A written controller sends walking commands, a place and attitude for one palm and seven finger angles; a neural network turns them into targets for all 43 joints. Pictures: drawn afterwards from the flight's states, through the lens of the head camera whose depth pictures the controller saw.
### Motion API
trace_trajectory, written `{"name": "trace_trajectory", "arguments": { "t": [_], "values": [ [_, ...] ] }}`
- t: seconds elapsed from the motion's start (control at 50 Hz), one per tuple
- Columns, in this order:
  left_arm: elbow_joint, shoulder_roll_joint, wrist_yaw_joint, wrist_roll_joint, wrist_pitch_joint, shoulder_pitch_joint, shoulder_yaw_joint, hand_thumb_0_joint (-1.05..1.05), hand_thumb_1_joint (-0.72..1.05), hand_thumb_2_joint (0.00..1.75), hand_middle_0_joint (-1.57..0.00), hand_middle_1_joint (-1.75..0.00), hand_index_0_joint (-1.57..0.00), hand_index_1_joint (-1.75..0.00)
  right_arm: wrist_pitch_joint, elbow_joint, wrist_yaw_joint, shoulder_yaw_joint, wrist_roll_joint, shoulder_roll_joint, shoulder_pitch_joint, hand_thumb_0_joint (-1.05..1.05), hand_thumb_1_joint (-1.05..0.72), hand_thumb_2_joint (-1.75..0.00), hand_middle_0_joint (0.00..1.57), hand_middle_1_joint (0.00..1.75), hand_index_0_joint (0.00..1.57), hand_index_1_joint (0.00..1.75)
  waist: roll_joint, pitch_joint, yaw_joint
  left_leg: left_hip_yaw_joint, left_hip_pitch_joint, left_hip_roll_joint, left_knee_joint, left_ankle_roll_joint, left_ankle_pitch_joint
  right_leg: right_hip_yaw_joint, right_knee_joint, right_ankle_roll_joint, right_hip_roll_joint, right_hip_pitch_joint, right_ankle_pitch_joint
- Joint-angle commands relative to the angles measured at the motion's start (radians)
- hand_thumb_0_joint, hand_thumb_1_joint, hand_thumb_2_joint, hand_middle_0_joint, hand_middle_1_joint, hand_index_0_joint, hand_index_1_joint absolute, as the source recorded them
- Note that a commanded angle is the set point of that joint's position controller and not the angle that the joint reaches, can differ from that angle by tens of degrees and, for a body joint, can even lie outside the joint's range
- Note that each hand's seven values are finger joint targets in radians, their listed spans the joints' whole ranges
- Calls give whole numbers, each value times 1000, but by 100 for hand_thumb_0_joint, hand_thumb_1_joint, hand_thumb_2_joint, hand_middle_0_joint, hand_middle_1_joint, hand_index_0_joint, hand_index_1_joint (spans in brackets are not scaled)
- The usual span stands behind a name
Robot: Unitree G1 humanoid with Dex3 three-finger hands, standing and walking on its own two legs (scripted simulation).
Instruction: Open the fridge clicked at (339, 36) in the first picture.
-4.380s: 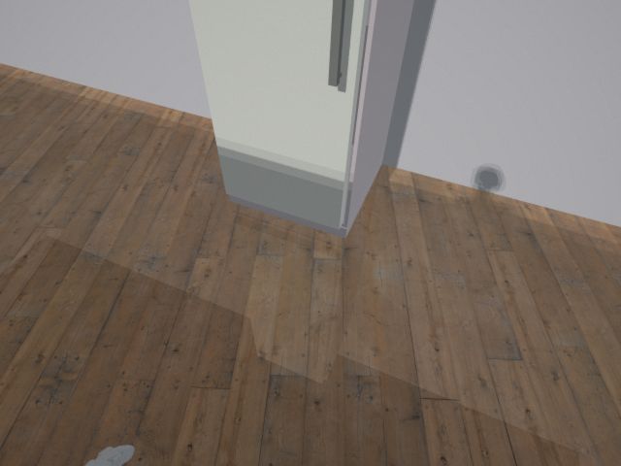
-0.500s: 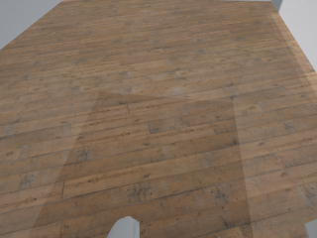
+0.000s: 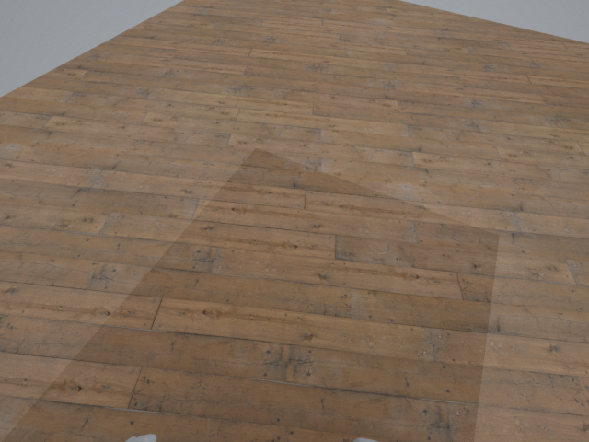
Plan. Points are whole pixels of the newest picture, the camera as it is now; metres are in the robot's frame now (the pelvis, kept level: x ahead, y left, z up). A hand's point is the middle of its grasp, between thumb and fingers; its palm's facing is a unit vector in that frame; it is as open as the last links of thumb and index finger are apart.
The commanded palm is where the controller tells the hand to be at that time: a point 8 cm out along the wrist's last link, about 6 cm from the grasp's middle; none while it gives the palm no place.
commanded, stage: turn to face it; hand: right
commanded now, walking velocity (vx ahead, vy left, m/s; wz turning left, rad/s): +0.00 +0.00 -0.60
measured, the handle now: out of the picture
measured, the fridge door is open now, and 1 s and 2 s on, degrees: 0 0 0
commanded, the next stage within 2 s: none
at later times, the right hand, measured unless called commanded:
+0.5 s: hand out of the picture +0.04 -0.23 -0.16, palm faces +0.24 +0.93 -0.27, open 7.3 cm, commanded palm none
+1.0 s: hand out of the picture -0.12 -0.21 -0.19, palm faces +0.56 +0.79 -0.23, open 7.3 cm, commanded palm none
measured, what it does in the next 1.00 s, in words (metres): steps on the spot, turning right: right foot, then left foot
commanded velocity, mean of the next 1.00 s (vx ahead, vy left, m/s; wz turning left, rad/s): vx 0.00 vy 0.00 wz -0.60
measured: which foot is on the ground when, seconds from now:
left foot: down 0.00-0.12, up 0.14-0.52, down 0.54-0.98, up 1.00-1.00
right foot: up 0.00-0.08, down 0.10-0.54, up 0.56-0.96, down 0.98-1.00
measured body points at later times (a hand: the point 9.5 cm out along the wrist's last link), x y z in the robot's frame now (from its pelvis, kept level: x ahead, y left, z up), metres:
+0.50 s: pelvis -0.01 -0.01 +0.00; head +0.04 -0.01 +0.45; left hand +0.06 +0.23 -0.15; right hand +0.02 -0.28 -0.14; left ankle -0.01 +0.13 -0.71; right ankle +0.01 -0.13 -0.73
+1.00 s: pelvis -0.04 -0.01 -0.01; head -0.01 -0.05 +0.43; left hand +0.21 +0.15 -0.14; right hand -0.15 -0.25 -0.17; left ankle -0.01 +0.12 -0.73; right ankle -0.11 -0.10 -0.74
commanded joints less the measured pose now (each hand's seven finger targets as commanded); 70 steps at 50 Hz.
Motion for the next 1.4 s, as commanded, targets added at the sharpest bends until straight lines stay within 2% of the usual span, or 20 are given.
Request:
{"name": "trace_trajectory", "arguments": {
  "t": [0.0,0.04,0.1,0.14,0.26,0.38,0.46,0.5,0.52,0.54,0.56,0.64,0.82,0.92,0.94,0.96,0.98,1.0,1.12,1.38],
  "values": [
    [2,31,3,-6,-27,94,-9,0,90,90,-20,-30,-20,-30,-31,-29,-17,-30,-2,-162,38,0,-90,-90,20,30,20,30,185,-138,-16,-154,124,236,-170,89,219,-8,-248,-24,30,126,19],
    [39,34,1,-6,-39,144,-14,0,90,90,-20,-30,-20,-30,-29,-13,-20,-22,14,-149,28,0,-90,-90,20,30,20,30,151,-123,4,-94,85,207,-104,24,153,-10,-480,-30,37,260,207],
    [16,169,-1,6,-40,81,8,0,90,90,-20,-30,-20,-30,-9,-6,-15,-10,22,-77,79,0,-90,-90,20,30,20,30,-210,-6,-42,45,-21,75,112,-95,-162,325,-657,-170,-231,155,363],
    [23,146,14,12,-38,64,6,0,90,90,-20,-30,-20,-30,1,-4,-16,-21,11,-103,25,0,-90,-90,20,30,20,30,-276,75,-21,14,-81,73,351,-106,-279,385,-744,-230,-217,91,365],
    [24,168,18,8,-36,120,33,0,90,90,-20,-30,-20,-30,-7,-19,-5,-33,17,-91,-2,0,-90,-90,20,30,20,30,-85,-91,5,-11,-210,71,460,-131,-233,299,-603,-245,-142,365,619],
    [13,197,11,10,-24,134,57,0,90,90,-20,-30,-20,-30,-7,-45,-10,-33,28,-83,-31,0,-90,-90,20,30,20,30,-125,-157,32,-12,-131,42,277,-137,-250,384,-561,-254,-124,376,650],
    [-14,206,1,6,-12,72,70,0,90,90,-20,-30,-20,-30,-9,-32,-14,-38,34,-107,50,0,-90,-90,20,30,20,30,-145,-185,-7,7,60,13,36,-124,-122,410,-534,-209,-67,264,557],
    [-37,168,-8,-5,-6,41,69,0,90,90,-20,-30,-20,-30,-18,-16,-23,-54,26,-171,128,0,-90,-90,20,30,20,30,-20,-187,-52,-56,318,113,-195,-94,5,361,-447,-126,12,38,295],
    [-60,97,-12,-9,-5,48,57,0,90,90,-20,-30,-20,-30,-27,-21,-31,-71,9,-270,136,0,-90,-90,20,30,20,30,280,-159,-61,-313,407,394,-286,-4,-30,152,-222,-40,147,-171,-18],
    [-73,121,-9,6,-3,12,65,0,90,90,-20,-30,-20,-30,-18,-44,-31,-64,10,-290,93,0,-90,-90,20,30,20,30,329,-95,-64,-381,221,530,-286,72,22,97,4,-30,150,-189,-199],
    [-69,138,-18,11,6,16,69,0,90,90,-20,-30,-20,-30,-15,-67,-30,-53,9,-259,31,0,-90,-90,20,30,20,30,210,-50,-31,-293,96,487,-287,91,-31,126,148,-39,118,-153,-136],
    [-16,114,-36,11,21,60,59,0,90,90,-20,-30,-20,-30,-33,-82,-24,-27,11,-170,-28,0,-90,-90,20,30,20,30,203,30,21,-46,99,324,-201,24,234,56,267,-3,71,-165,31],
    [-87,103,-44,1,18,-118,36,0,90,90,-20,-30,-20,-30,-24,-55,-21,-44,-4,-250,109,0,-90,-90,20,30,20,30,248,0,-64,39,192,391,-126,59,404,-48,-64,5,54,-43,-49],
    [-87,134,-40,-1,-6,-35,36,0,90,90,-20,-30,-20,-30,-14,-58,-15,-58,5,-268,93,0,-90,-90,20,30,20,30,230,-98,-25,130,195,380,57,-11,433,-90,-407,-30,76,177,105],
    [-69,184,-40,2,-16,41,49,0,90,90,-20,-30,-20,-30,-11,-65,-11,-56,13,-252,95,0,-90,-90,20,30,20,30,105,-164,17,163,95,352,224,-59,350,-30,-529,-52,39,361,291],
    [-65,311,-32,6,-29,112,80,0,90,90,-20,-30,-20,-30,-9,-105,-3,-45,23,-187,87,0,-90,-90,20,30,20,30,-225,-213,58,190,-217,203,471,-148,-203,335,-551,-173,-240,573,698],
    [-40,354,-25,-8,-22,178,88,0,90,90,-20,-30,-20,-30,0,-138,-7,-28,15,-163,22,0,-90,-90,20,30,20,30,-252,-229,80,82,-307,160,598,-160,-472,417,-535,-277,-346,564,1000],
    [-34,325,-19,-6,-19,165,81,0,90,90,-20,-30,-20,-30,7,-138,-9,-30,11,-177,-7,0,-90,-90,20,30,20,30,-146,-188,72,39,-308,190,653,-148,-410,324,-526,-288,-335,518,929],
    [-89,231,-2,1,-33,-21,49,0,90,90,-20,-30,-20,-30,11,-73,6,-47,13,-177,39,0,-90,-90,20,30,20,30,-91,-106,-10,-5,-248,153,648,-168,-165,220,-581,-216,-129,334,619],
    [-68,238,-6,10,-18,26,68,0,90,90,-20,-30,-20,-30,-3,-130,-10,-32,27,-151,-25,0,-90,-90,20,30,20,30,-129,-119,4,-11,-52,56,202,-149,-201,427,-528,-243,-90,276,616]
  ]
}}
